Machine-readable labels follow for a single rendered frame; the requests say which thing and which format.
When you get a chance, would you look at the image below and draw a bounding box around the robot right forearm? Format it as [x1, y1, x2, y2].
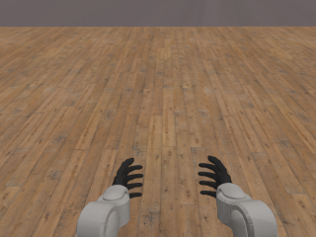
[216, 183, 278, 237]

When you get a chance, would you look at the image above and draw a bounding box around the robot right hand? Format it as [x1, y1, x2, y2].
[197, 155, 233, 198]

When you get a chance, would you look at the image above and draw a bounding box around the robot left hand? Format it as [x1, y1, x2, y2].
[112, 157, 143, 198]

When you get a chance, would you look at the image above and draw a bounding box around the robot left forearm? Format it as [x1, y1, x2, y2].
[75, 185, 130, 237]

